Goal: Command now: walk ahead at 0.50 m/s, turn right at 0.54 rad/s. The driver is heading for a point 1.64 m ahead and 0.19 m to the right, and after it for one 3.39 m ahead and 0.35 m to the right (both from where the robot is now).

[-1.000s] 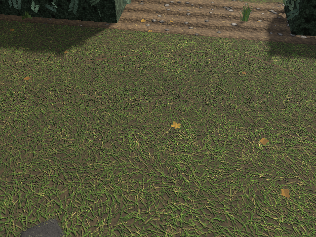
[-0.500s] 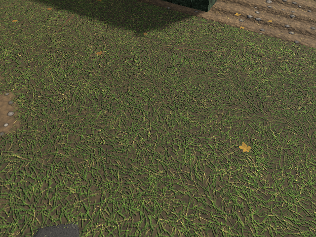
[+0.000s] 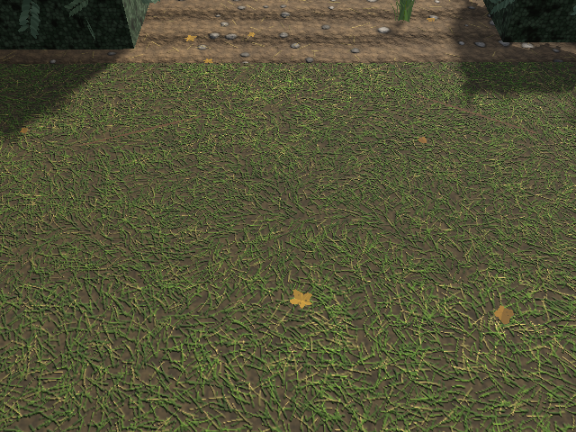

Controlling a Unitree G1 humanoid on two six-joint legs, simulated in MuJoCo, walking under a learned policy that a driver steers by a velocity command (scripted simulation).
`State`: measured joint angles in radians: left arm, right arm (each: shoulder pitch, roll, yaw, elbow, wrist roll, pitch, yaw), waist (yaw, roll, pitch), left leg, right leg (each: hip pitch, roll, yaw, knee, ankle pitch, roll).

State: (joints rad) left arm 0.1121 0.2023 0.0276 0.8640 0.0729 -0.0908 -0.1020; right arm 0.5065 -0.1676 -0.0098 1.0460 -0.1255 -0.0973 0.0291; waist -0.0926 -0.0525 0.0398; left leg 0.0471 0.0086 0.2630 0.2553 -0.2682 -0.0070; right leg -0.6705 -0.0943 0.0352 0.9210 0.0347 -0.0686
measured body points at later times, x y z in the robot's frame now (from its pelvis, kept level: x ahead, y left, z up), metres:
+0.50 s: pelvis +0.27 -0.06 -0.07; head +0.27 -0.06 +0.38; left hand +0.25 +0.16 -0.21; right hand +0.43 -0.30 -0.16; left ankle +0.46 +0.04 -0.77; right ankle +0.13 -0.13 -0.74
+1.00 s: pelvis +0.59 -0.11 -0.20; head +0.60 -0.12 +0.25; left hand +0.87 +0.01 -0.28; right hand +0.44 -0.29 -0.35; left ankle +0.47 +0.03 -0.92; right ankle +0.73 -0.27 -0.90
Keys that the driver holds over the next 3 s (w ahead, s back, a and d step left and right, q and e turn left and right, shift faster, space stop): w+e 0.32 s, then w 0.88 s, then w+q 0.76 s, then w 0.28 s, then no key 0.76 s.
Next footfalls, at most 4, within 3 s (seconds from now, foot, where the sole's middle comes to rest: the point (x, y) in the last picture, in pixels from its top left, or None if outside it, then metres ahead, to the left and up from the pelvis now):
0.10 right None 0.17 -0.14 -0.78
0.60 left None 0.51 0.02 -0.96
1.04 right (374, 352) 0.77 -0.28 -0.96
1.78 left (284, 261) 1.25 -0.07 -1.14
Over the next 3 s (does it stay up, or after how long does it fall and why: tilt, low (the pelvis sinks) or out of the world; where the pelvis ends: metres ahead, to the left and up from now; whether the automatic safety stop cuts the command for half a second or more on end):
stays up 1.59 -0.15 -0.37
